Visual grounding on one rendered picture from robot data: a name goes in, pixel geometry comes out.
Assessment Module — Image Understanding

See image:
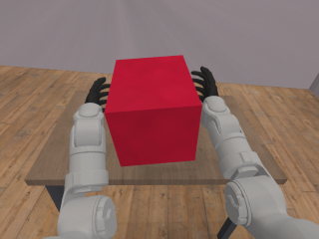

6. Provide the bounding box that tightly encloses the robot right forearm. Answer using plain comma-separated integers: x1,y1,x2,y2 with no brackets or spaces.
200,96,287,211

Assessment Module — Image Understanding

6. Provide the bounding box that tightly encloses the robot right hand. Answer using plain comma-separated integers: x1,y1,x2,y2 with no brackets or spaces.
191,66,219,102

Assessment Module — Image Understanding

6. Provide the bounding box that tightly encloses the right robot upper arm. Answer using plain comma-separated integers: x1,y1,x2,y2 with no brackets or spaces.
224,175,319,239

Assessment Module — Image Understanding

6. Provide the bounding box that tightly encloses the carton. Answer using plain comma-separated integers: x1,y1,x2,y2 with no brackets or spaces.
104,55,202,167

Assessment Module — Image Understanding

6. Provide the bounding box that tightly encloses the left robot upper arm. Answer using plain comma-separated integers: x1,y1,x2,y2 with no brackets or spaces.
42,194,118,239

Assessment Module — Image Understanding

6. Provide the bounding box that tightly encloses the robot left forearm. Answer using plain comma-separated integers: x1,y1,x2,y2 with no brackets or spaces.
57,103,109,236

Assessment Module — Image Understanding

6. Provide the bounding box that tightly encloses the robot left hand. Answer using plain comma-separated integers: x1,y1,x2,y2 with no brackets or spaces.
85,77,111,112

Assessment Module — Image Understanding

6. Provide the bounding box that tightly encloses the table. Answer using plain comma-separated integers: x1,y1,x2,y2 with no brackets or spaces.
24,91,288,239

